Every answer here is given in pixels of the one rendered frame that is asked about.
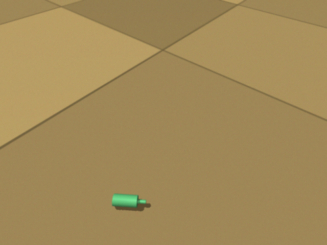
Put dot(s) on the bottle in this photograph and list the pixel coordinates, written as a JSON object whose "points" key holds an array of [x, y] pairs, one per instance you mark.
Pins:
{"points": [[126, 200]]}

